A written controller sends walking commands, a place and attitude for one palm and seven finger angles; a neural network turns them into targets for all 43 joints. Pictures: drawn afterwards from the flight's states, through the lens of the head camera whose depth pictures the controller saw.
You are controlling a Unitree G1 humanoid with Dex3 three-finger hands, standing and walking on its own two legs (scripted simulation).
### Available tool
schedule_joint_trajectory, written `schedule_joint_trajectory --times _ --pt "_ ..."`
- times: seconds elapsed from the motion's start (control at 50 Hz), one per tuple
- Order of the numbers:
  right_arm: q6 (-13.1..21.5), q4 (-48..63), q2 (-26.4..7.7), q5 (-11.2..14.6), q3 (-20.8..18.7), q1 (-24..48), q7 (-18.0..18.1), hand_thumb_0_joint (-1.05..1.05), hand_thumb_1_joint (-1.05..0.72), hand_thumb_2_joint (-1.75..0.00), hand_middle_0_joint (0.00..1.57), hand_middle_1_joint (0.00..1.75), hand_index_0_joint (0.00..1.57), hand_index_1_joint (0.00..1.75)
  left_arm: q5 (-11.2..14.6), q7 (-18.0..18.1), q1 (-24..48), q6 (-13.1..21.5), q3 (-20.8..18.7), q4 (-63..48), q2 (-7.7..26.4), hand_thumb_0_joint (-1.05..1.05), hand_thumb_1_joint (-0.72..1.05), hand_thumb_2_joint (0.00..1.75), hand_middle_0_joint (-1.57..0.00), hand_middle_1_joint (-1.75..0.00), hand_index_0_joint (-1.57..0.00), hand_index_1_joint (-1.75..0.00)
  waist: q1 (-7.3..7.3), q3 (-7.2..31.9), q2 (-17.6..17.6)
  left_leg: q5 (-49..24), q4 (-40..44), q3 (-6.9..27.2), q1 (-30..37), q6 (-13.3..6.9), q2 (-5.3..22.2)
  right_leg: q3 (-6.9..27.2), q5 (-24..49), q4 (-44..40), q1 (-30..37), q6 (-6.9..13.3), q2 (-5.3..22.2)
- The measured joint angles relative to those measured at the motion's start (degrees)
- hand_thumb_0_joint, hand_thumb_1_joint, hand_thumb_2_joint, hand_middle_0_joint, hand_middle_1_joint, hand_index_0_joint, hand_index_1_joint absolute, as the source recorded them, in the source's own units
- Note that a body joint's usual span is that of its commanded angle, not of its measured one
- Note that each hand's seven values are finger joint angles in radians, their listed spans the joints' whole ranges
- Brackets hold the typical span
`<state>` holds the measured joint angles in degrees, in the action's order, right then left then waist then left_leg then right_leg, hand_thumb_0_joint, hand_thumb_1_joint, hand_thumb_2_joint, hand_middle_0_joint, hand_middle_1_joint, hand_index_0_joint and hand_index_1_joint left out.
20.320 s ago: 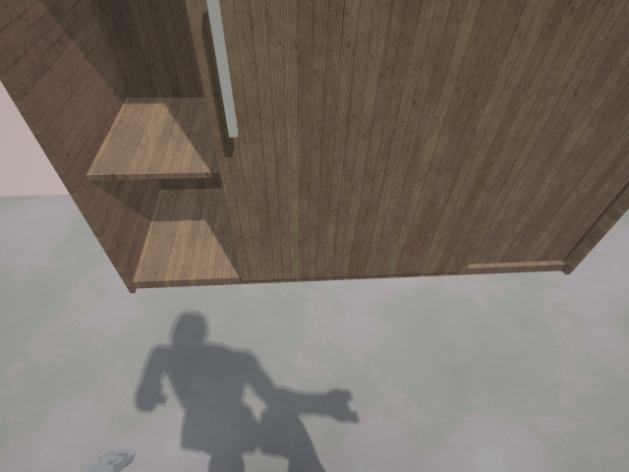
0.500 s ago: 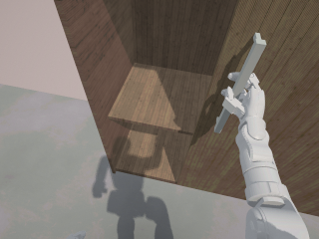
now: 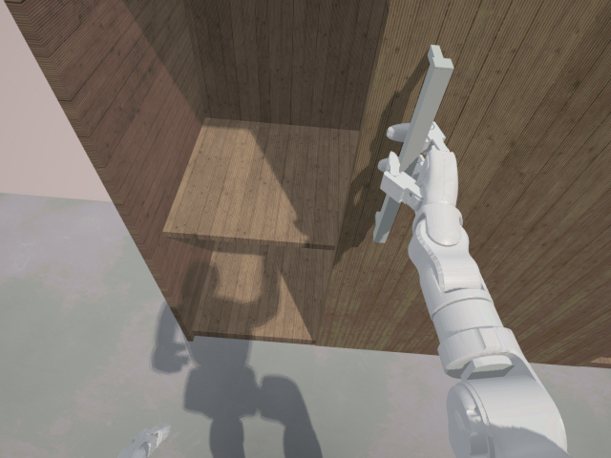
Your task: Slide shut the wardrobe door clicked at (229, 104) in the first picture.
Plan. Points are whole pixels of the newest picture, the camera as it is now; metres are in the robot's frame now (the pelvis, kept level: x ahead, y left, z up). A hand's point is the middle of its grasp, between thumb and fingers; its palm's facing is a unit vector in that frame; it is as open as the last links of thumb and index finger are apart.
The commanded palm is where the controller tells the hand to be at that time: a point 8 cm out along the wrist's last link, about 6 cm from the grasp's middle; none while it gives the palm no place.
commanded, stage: tug the door sideways, standing still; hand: right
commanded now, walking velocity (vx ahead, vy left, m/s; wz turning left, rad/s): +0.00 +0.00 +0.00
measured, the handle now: (401, 162) +0.50 -0.09 +0.12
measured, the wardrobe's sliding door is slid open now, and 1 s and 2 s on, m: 0.40 0.40 0.30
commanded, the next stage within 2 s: step sideways, sliding the door along in 0.48 s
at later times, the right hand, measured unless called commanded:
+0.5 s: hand (387, 178) +0.44 -0.06 +0.13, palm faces +0.04 +1.00 -0.04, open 5.7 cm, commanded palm +0.42 -0.05 +0.14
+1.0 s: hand (389, 178) +0.45 -0.06 +0.13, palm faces +0.05 +0.99 -0.16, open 6.0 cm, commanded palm +0.43 -0.06 +0.14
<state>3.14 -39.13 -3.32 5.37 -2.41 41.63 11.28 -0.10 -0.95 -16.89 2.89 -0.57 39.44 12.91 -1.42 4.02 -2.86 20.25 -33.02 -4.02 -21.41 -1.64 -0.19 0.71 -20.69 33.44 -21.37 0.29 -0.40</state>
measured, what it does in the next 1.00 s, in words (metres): stands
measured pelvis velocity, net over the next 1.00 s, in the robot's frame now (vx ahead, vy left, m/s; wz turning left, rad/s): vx -0.02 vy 0.04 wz -0.04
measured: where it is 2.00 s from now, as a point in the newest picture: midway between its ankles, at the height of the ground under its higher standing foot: outside the picture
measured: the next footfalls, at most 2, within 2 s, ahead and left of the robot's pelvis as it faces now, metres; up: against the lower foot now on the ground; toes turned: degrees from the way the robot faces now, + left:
left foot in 1.42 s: +0.18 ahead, +0.28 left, +0.00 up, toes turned -5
right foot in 1.58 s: +0.10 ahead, +0.04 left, +0.00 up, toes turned -16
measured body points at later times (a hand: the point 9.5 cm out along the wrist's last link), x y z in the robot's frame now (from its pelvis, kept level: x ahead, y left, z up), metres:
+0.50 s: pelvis -0.02 -0.01 +0.00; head +0.03 +0.01 +0.44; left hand +0.03 +0.23 -0.14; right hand +0.44 -0.11 +0.14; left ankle -0.04 +0.10 -0.73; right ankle -0.05 -0.12 -0.73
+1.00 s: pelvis -0.02 +0.04 -0.01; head +0.04 +0.07 +0.44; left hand +0.08 +0.26 -0.16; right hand +0.44 -0.11 +0.14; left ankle -0.01 +0.10 -0.73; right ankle -0.05 -0.11 -0.72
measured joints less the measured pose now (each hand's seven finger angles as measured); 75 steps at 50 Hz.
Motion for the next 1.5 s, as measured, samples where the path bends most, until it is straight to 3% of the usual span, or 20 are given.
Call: schedule_joint_trajectory --times 0.6,0.64,0.7,0.78,0.88,0.92,0.94,1.0,1.06,1.1,1.14,1.16,1.2,1.26,1.34,1.42,1.44,1.46,1.5 --pt "6.5 -13.6 -1.4 1.8 2.1 9.1 1.7 0.01 -0.79 -0.81 0.34 1.4 0.26 1.4 -0.7 -1.8 -4.4 4.3 -0.3 4.0 0.4 0.0 0.91 0.9 -0.2 -0.3 -0.2 -0.3 -0.94 -0.4 -0.1 -1.1 -2.8 0.5 -4.6 0.8 0.8 -0.2 0.9 3.1 -4.8 0.8 -0.9" --pt "6.7 -13.5 -2.7 -0.5 0.2 8.9 -1.2 0.01 -0.77 -0.81 0.35 1.4 0.28 1.4 -0.1 -0.5 -3.1 2.8 0.2 3.9 0.5 0.0 0.91 0.9 -0.2 -0.3 -0.2 -0.3 -1.28 -1.8 -0.1 -1.4 -2.2 0.9 -3.4 1.0 0.6 -0.6 1.0 2.6 -3.5 1.0 -0.6" --pt "6.5 -13.7 -5.3 -1.0 0.4 9.0 -3.8 0.0 -0.73 -0.8 0.38 1.4 0.3 1.4 1.0 2.1 -1.3 0.7 0.2 2.8 0.3 0.0 0.91 0.9 -0.2 -0.3 -0.2 -0.3 -1.75 -3.9 -0.2 -2.3 -0.8 1.6 -1.3 1.1 0.3 -1.3 1.6 1.1 -1.1 1.2 -0.4" --pt "6.3 -13.9 -7.0 0.0 1.0 10.1 -5.8 0.0 -0.72 -0.8 0.4 1.39 0.32 1.4 1.4 3.9 0.3 -0.5 0.1 1.3 0.0 0.0 0.91 0.9 -0.2 -0.3 -0.2 -0.3 -0.97 -6.1 0.4 -1.4 -4.1 2.6 -1.6 0.8 0.5 -2.4 1.2 1.6 0.3 1.2 -0.5" --pt "5.7 -13.5 -7.7 1.4 1.0 10.6 -6.2 0.0 -0.72 -0.81 0.41 1.37 0.31 1.4 1.5 4.7 1.9 -1.1 0.5 1.4 -1.0 0.0 0.91 0.9 -0.2 -0.3 -0.2 -0.3 -0.1 -10.2 -0.1 6.3 -11.4 3.6 -1.9 -0.6 -0.9 -1.6 0.6 1.6 4.1 0.4 -0.3" --pt "5.2 -13.3 -7.6 1.5 1.0 10.8 -6.1 0.0 -0.72 -0.82 0.41 1.37 0.3 1.4 1.7 4.6 1.9 -1.6 1.1 1.5 -1.3 0.0 0.91 0.9 -0.2 -0.3 -0.2 -0.3 0.49 -11.5 -0.5 3.8 -7.3 3.4 -0.1 -1.1 -1.3 -0.5 0.0 2.5 5.2 -0.5 0.1" --pt "4.8 -13.1 -7.5 1.5 1.1 10.9 -6.0 0.0 -0.72 -0.83 0.41 1.37 0.3 1.4 1.8 4.5 1.8 -1.9 1.4 1.5 -1.4 0.0 0.91 0.9 -0.2 -0.3 -0.2 -0.3 0.8 -12.1 -0.7 -1.9 -5.0 2.8 1.3 -1.3 -1.4 0.1 -0.8 3.6 5.7 -1.1 0.5" --pt "3.8 -12.8 -6.6 1.0 1.4 10.9 -5.1 0.0 -0.74 -0.83 0.4 1.37 0.26 1.4 2.5 4.4 2.6 -2.7 1.3 2.6 -1.3 0.0 0.91 0.9 -0.2 -0.3 -0.2 -0.3 0.19 -13.6 -2.2 -2.8 -2.9 -0.8 5.1 -3.0 -2.9 1.1 -2.4 11.2 4.1 -0.3 2.3" --pt "3.7 -12.1 -5.1 0.8 3.1 11.3 -4.9 0.0 -0.76 -0.83 0.39 1.37 0.24 1.4 2.7 4.5 3.7 -2.2 0.5 3.6 -1.1 0.01 0.91 0.9 -0.2 -0.3 -0.2 -0.3 1.96 -14.5 -0.4 -2.5 0.5 -2.0 7.6 -4.1 -2.4 0.4 -7.0 22.1 0.3 0.1 1.1" --pt "3.9 -9.6 -4.6 0.7 4.7 10.8 -4.6 0.0 -0.76 -0.84 0.39 1.37 0.22 1.4 2.3 4.6 4.5 -1.3 0.1 3.1 -0.5 0.01 0.91 0.9 -0.2 -0.3 -0.2 -0.3 3.13 -15.5 0.9 -3.6 2.8 -2.2 8.8 -4.3 -1.9 -1.4 -5.5 18.7 0.7 0.2 0.9" --pt "4.6 -6.6 -4.4 0.5 6.1 9.9 -4.5 0.0 -0.77 -0.84 0.4 1.38 0.2 1.4 1.9 4.6 5.4 -0.7 -0.3 1.8 0.4 0.01 0.91 0.9 -0.2 -0.3 -0.2 -0.3 3.57 -16.1 1.6 -3.3 2.3 -3.0 8.2 -4.4 -1.4 -3.4 3.2 7.5 3.0 0.2 1.6" --pt "4.9 -4.8 -4.3 0.7 6.6 9.5 -4.5 0.0 -0.77 -0.84 0.4 1.38 0.19 1.4 1.8 4.5 5.8 -0.5 -0.6 0.9 1.2 0.01 0.91 0.9 -0.2 -0.3 -0.2 -0.3 3.84 -16.1 1.5 -2.4 -0.4 -3.2 6.6 -4.2 -1.5 -4.0 8.9 1.9 4.8 0.3 2.4" --pt "5.3 -1.6 -4.9 1.5 7.5 9.4 -4.9 0.0 -0.77 -0.85 0.42 1.39 0.17 1.4 1.8 3.8 7.7 -0.6 -1.8 -0.5 1.8 0.01 0.91 0.9 -0.2 -0.3 -0.2 -0.3 4.38 -17.5 2.0 1.2 -13.8 0.2 0.7 -1.8 -1.6 -4.1 5.1 -0.1 6.1 -1.1 2.4" --pt "4.8 2.5 -5.7 1.4 7.6 8.7 -5.5 -0.01 -0.78 -0.86 0.42 1.39 0.15 1.4 1.6 2.2 10.7 -1.2 -2.3 -1.5 1.7 0.01 0.91 0.9 -0.2 -0.3 -0.2 -0.3 5.17 -20.6 2.2 6.1 -28.2 5.7 -4.9 -1.0 -1.2 -3.1 2.2 1.0 7.3 -2.7 2.9" --pt "3.9 8.1 -6.7 1.2 7.1 5.6 -5.7 -0.01 -0.78 -0.86 0.43 1.4 0.15 1.4 1.8 1.0 11.7 -1.5 -1.5 -3.8 0.0 0.0 0.91 0.9 -0.2 -0.3 -0.2 -0.3 6.72 -22.3 0.5 4.7 -20.6 6.7 -5.4 -0.4 1.9 -0.9 0.9 1.8 9.2 -5.3 6.8" --pt "2.8 12.5 -7.8 0.8 5.2 1.6 -5.4 -0.01 -0.77 -0.87 0.44 1.4 0.15 1.4 2.4 0.7 11.2 -1.4 0.1 -5.6 -2.5 0.0 0.91 0.9 -0.2 -0.3 -0.2 -0.3 8.48 -22.5 -1.0 -8.2 -5.4 4.6 1.2 0.9 3.2 0.8 -3.2 6.5 11.2 -8.3 11.5" --pt "2.7 13.4 -7.6 0.5 4.2 0.7 -5.1 -0.01 -0.77 -0.87 0.44 1.4 0.15 1.4 2.7 0.7 11.8 -1.3 0.2 -5.3 -2.5 0.0 0.91 0.9 -0.2 -0.3 -0.2 -0.3 7.78 -23.1 -2.7 -8.6 -5.3 2.8 2.7 2.1 2.1 1.9 -3.7 8.9 10.9 -8.0 13.3" --pt "2.5 14.2 -7.4 0.1 3.3 -0.2 -4.8 -0.01 -0.76 -0.87 0.44 1.4 0.15 1.4 2.8 0.9 12.5 -1.2 0.2 -4.6 -2.5 0.0 0.91 0.9 -0.2 -0.3 -0.2 -0.3 6.66 -23.5 -3.8 -7.5 -5.4 1.1 3.9 2.6 1.5 2.9 -1.4 11.3 9.9 -6.4 14.2" --pt "1.7 15.8 -6.8 -0.5 2.0 -2.1 -4.4 -0.01 -0.76 -0.87 0.45 1.4 0.16 1.4 3.0 1.6 13.8 -0.8 -0.2 -3.1 -2.3 0.01 0.91 0.9 -0.2 -0.3 -0.2 -0.3 5.32 -23.1 -3.3 -5.7 -5.0 -0.3 4.4 2.7 2.5 4.2 -4.0 16.3 7.0 -4.4 11.4"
